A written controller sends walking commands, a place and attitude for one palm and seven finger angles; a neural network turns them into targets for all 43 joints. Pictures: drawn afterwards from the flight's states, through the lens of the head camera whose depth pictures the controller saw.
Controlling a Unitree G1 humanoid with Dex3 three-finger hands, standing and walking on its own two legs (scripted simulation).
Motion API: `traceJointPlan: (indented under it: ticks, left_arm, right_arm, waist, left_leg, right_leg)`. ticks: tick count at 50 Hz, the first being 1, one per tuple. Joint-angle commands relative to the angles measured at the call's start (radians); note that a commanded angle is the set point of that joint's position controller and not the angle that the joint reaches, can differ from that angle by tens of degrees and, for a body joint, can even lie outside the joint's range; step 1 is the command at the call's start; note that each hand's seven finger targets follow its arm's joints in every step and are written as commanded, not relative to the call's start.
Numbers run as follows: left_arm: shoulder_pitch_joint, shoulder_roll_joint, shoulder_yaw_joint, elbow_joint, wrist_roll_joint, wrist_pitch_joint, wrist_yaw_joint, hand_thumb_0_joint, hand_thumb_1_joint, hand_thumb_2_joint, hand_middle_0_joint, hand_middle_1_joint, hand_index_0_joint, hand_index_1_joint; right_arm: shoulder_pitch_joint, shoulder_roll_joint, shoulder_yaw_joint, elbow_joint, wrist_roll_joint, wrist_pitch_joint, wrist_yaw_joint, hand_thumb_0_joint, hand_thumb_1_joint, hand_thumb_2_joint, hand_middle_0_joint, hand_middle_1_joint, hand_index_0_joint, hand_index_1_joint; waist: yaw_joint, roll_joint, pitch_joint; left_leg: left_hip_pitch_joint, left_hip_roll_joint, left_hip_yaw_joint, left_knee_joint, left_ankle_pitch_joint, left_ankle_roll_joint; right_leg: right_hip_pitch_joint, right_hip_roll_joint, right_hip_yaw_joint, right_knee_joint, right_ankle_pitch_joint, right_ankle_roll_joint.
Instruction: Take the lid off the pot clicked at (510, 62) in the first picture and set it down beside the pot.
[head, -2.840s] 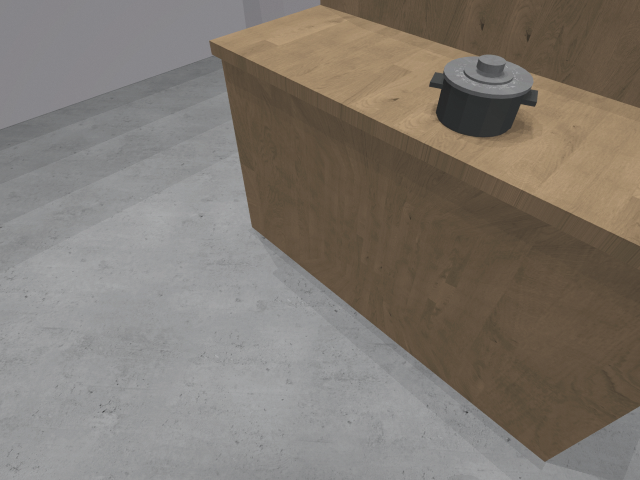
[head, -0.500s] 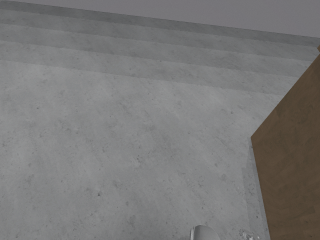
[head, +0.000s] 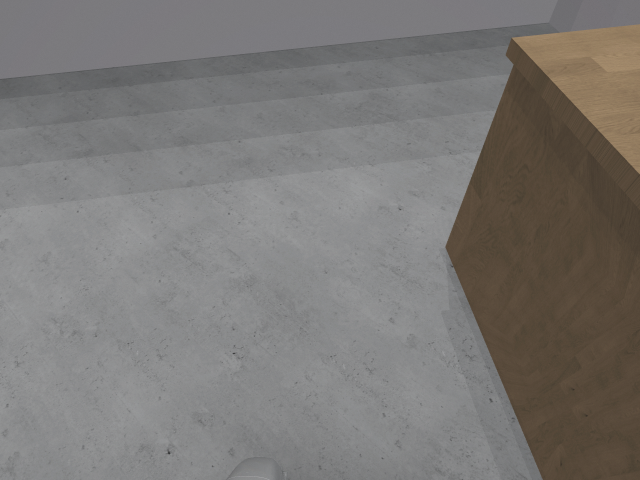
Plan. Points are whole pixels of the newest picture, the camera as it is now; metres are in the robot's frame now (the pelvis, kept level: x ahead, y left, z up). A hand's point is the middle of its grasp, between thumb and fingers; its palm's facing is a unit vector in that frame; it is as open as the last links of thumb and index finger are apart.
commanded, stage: turn to face it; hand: left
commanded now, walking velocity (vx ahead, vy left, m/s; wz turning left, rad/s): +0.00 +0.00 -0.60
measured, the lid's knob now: out of the picture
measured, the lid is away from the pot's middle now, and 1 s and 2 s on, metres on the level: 0.00 0.00 0.00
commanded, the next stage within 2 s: none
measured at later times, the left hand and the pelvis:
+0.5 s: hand (149, 478) +0.13 +0.27 -0.16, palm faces -0.24 -0.94 -0.24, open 7.3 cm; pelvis -0.01 +0.07 +0.00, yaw -19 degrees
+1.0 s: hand (263, 463) +0.16 +0.10 -0.14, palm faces -0.57 -0.77 -0.28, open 7.3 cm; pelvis -0.04 +0.00 +0.00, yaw -37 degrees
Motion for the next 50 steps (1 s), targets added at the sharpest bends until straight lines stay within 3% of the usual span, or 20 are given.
traceJointPlan:
  ticks: [1, 8, 12, 13, 14, 15, 16, 18, 21, 27, 33, 36, 37, 38, 39, 40, 41, 43, 45, 50]
  left_arm:
    - [0.038, 0.219, 0.063, -0.058, 0.003, -0.024, 0.010, 0.000, 0.900, 0.900, -0.200, -0.300, -0.200, -0.300]
    - [0.010, 0.256, 0.078, -0.075, 0.013, -0.008, 0.002, 0.000, 0.900, 0.900, -0.200, -0.300, -0.200, -0.300]
    - [-0.061, 0.260, 0.080, -0.104, 0.003, 0.004, 0.002, 0.000, 0.900, 0.900, -0.200, -0.300, -0.200, -0.300]
    - [-0.076, 0.231, 0.073, -0.116, -0.004, 0.006, 0.001, 0.000, 0.900, 0.900, -0.200, -0.300, -0.200, -0.300]
    - [-0.064, 0.167, 0.062, -0.142, -0.015, 0.010, -0.007, 0.000, 0.900, 0.900, -0.200, -0.300, -0.200, -0.300]
    - [-0.086, 0.179, 0.063, -0.153, 0.001, 0.011, -0.012, 0.000, 0.900, 0.900, -0.200, -0.300, -0.200, -0.300]
    - [-0.079, 0.212, 0.073, -0.143, 0.011, 0.015, -0.017, 0.000, 0.900, 0.900, -0.200, -0.300, -0.200, -0.300]
    - [-0.033, 0.215, 0.083, -0.098, 0.017, 0.025, -0.027, 0.000, 0.900, 0.900, -0.200, -0.300, -0.200, -0.300]
    - [-0.039, 0.185, 0.064, -0.097, 0.010, 0.032, -0.035, 0.000, 0.900, 0.900, -0.200, -0.300, -0.200, -0.300]
    - [-0.129, 0.160, 0.049, -0.131, 0.003, 0.040, -0.036, 0.000, 0.900, 0.900, -0.200, -0.300, -0.200, -0.300]
    - [-0.180, 0.139, 0.035, -0.145, 0.004, 0.024, -0.040, 0.000, 0.900, 0.900, -0.200, -0.300, -0.200, -0.300]
    - [-0.120, 0.148, 0.040, -0.133, 0.004, 0.005, -0.037, 0.000, 0.900, 0.900, -0.200, -0.300, -0.200, -0.300]
    - [-0.033, 0.185, 0.049, -0.110, 0.006, -0.010, -0.032, 0.000, 0.900, 0.900, -0.200, -0.300, -0.200, -0.300]
    - [0.056, 0.314, 0.073, -0.084, 0.016, -0.027, -0.016, 0.000, 0.900, 0.900, -0.200, -0.300, -0.200, -0.300]
    - [0.111, 0.384, 0.092, -0.068, -0.001, -0.019, 0.001, 0.000, 0.900, 0.900, -0.200, -0.300, -0.200, -0.300]
    - [0.108, 0.355, 0.087, -0.066, -0.007, -0.016, 0.011, 0.000, 0.900, 0.900, -0.200, -0.300, -0.200, -0.300]
    - [0.057, 0.316, 0.081, -0.078, -0.008, -0.018, 0.016, 0.000, 0.900, 0.900, -0.200, -0.300, -0.200, -0.300]
    - [-0.065, 0.251, 0.064, -0.108, -0.012, -0.014, 0.015, 0.000, 0.900, 0.900, -0.200, -0.300, -0.200, -0.300]
    - [-0.085, 0.237, 0.054, -0.119, -0.010, -0.025, 0.008, 0.000, 0.900, 0.900, -0.200, -0.300, -0.200, -0.300]
    - [-0.046, 0.241, 0.058, -0.110, -0.006, -0.030, 0.002, 0.000, 0.900, 0.900, -0.200, -0.300, -0.200, -0.300]
  right_arm:
    - [-0.035, -0.063, -0.012, -0.091, 0.000, -0.029, -0.001, 0.000, -0.900, -0.900, 0.200, 0.300, 0.200, 0.300]
    - [-0.055, -0.068, -0.009, -0.132, 0.010, -0.044, -0.006, 0.000, -0.900, -0.900, 0.200, 0.300, 0.200, 0.300]
    - [0.061, -0.086, -0.008, -0.117, 0.017, -0.062, -0.018, 0.000, -0.900, -0.900, 0.200, 0.300, 0.200, 0.300]
    - [0.107, -0.117, -0.013, -0.111, 0.018, -0.070, -0.023, 0.000, -0.900, -0.900, 0.200, 0.300, 0.200, 0.300]
    - [0.102, -0.212, -0.028, -0.126, 0.005, -0.076, -0.025, 0.000, -0.900, -0.900, 0.200, 0.300, 0.200, 0.300]
    - [0.057, -0.259, -0.034, -0.153, 0.002, -0.068, -0.023, 0.000, -0.900, -0.900, 0.200, 0.300, 0.200, 0.300]
    - [0.008, -0.229, -0.019, -0.180, -0.005, -0.065, -0.020, 0.000, -0.900, -0.900, 0.200, 0.300, 0.200, 0.300]
    - [-0.085, -0.150, 0.003, -0.198, -0.004, -0.073, -0.024, 0.000, -0.900, -0.900, 0.200, 0.300, 0.200, 0.300]
    - [-0.023, -0.140, 0.005, -0.179, -0.003, -0.079, -0.025, 0.000, -0.900, -0.900, 0.200, 0.300, 0.200, 0.300]
    - [0.089, -0.154, -0.010, -0.134, -0.001, -0.076, -0.020, 0.000, -0.900, -0.900, 0.200, 0.300, 0.200, 0.300]
    - [0.114, -0.186, -0.032, -0.108, -0.007, -0.068, -0.007, 0.000, -0.900, -0.900, 0.200, 0.300, 0.200, 0.300]
    - [0.104, -0.198, -0.038, -0.101, -0.004, -0.067, 0.000, 0.000, -0.900, -0.900, 0.200, 0.300, 0.200, 0.300]
    - [0.098, -0.192, -0.037, -0.106, 0.003, -0.067, 0.004, 0.000, -0.900, -0.900, 0.200, 0.300, 0.200, 0.300]
    - [0.100, -0.123, -0.019, -0.136, 0.013, -0.061, 0.013, 0.000, -0.900, -0.900, 0.200, 0.300, 0.200, 0.300]
    - [0.006, -0.085, -0.002, -0.190, 0.005, -0.052, 0.008, 0.000, -0.900, -0.900, 0.200, 0.300, 0.200, 0.300]
    - [0.001, -0.102, -0.005, -0.187, 0.007, -0.042, -0.005, 0.000, -0.900, -0.900, 0.200, 0.300, 0.200, 0.300]
    - [-0.011, -0.098, -0.004, -0.171, 0.006, -0.040, -0.006, 0.000, -0.900, -0.900, 0.200, 0.300, 0.200, 0.300]
    - [0.003, -0.118, -0.016, -0.131, 0.002, -0.031, -0.003, 0.000, -0.900, -0.900, 0.200, 0.300, 0.200, 0.300]
    - [0.047, -0.106, -0.017, -0.108, -0.003, -0.025, 0.003, 0.000, -0.900, -0.900, 0.200, 0.300, 0.200, 0.300]
    - [0.020, -0.108, -0.020, -0.119, -0.005, -0.022, 0.001, 0.000, -0.900, -0.900, 0.200, 0.300, 0.200, 0.300]
  waist:
    - [0.016, -0.137, -0.128]
    - [0.022, -0.188, -0.139]
    - [-0.033, -0.194, -0.185]
    - [-0.060, -0.114, -0.204]
    - [-0.061, 0.169, -0.190]
    - [-0.048, 0.262, -0.106]
    - [-0.029, 0.142, -0.070]
    - [0.020, 0.143, -0.042]
    - [0.003, 0.115, -0.058]
    - [-0.043, 0.126, -0.056]
    - [-0.074, 0.190, -0.080]
    - [-0.037, 0.160, -0.121]
    - [0.016, 0.081, -0.175]
    - [0.054, -0.239, -0.225]
    - [0.083, -0.344, -0.209]
    - [0.069, -0.236, -0.213]
    - [0.052, -0.254, -0.177]
    - [0.001, -0.139, -0.123]
    - [-0.029, -0.117, -0.122]
    - [-0.017, -0.139, -0.104]
  left_leg:
    - [-0.057, 0.009, -0.012, -0.078, 0.026, -0.017]
    - [0.051, -0.034, -0.004, -0.299, -0.027, -0.007]
    - [0.271, -0.062, 0.007, -0.603, 0.109, 0.015]
    - [0.412, -0.001, -0.037, -0.713, 0.164, 0.030]
    - [0.485, 0.246, -0.298, -0.851, 0.118, 0.097]
    - [0.372, 0.418, -0.410, -0.867, 0.204, 0.175]
    - [0.268, 0.407, -0.374, -0.852, 0.246, 0.217]
    - [0.205, 0.279, -0.185, -0.823, 0.352, 0.171]
    - [0.317, 0.211, -0.040, -0.767, 0.575, 0.159]
    - [0.417, 0.270, 0.006, -0.746, 0.625, 0.198]
    - [0.396, 0.299, 0.094, -0.676, 0.681, 0.188]
    - [0.360, 0.296, 0.155, -0.558, 0.673, 0.131]
    - [0.285, 0.268, 0.201, -0.391, 0.624, 0.075]
    - [-0.004, 0.170, 0.232, -0.163, 0.199, 0.009]
    - [-0.169, 0.055, 0.145, 0.040, -0.243, -0.025]
    - [-0.177, 0.075, 0.014, 0.109, -0.221, -0.010]
    - [-0.205, 0.088, -0.013, 0.126, -0.149, -0.009]
    - [-0.172, 0.103, -0.021, 0.138, 0.011, -0.027]
    - [-0.138, 0.080, -0.009, 0.116, 0.082, -0.041]
    - [-0.154, 0.057, -0.022, 0.058, 0.115, -0.055]
  right_leg:
    - [0.126, -0.244, 0.314, -0.189, 0.215, -0.099]
    - [0.066, -0.223, 0.414, -0.164, 0.183, -0.107]
    - [-0.019, -0.168, 0.428, -0.075, 0.222, -0.042]
    - [-0.122, -0.105, 0.366, 0.006, 0.128, 0.007]
    - [-0.310, 0.030, 0.229, 0.202, -0.136, 0.069]
    - [-0.373, 0.035, 0.095, 0.429, -0.366, 0.116]
    - [-0.345, -0.014, 0.123, 0.572, -0.329, 0.125]
    - [-0.317, -0.033, 0.102, 0.692, -0.223, 0.138]
    - [-0.340, -0.037, 0.062, 0.733, -0.167, 0.156]
    - [-0.335, -0.084, 0.013, 0.580, -0.197, 0.165]
    - [-0.170, -0.073, -0.077, 0.308, -0.241, 0.130]
    - [-0.015, -0.052, -0.097, 0.093, -0.118, 0.097]
    - [0.158, -0.070, -0.073, -0.064, 0.037, 0.076]
    - [0.388, -0.291, 0.227, -0.144, 0.288, -0.011]
    - [0.355, -0.463, 0.455, -0.115, 0.700, -0.122]
    - [0.327, -0.452, 0.381, -0.100, 0.662, -0.166]
    - [0.283, -0.383, 0.350, -0.125, 0.576, -0.135]
    - [0.193, -0.299, 0.265, -0.142, 0.412, -0.097]
    - [0.147, -0.250, 0.214, -0.148, 0.419, -0.071]
    - [0.129, -0.231, 0.272, -0.170, 0.303, -0.079]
